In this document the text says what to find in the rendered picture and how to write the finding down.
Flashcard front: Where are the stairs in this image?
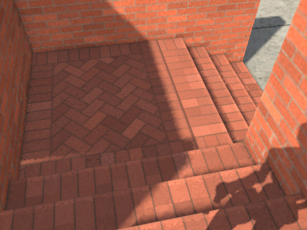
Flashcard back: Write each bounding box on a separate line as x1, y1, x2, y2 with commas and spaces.
187, 46, 263, 144
0, 142, 307, 230

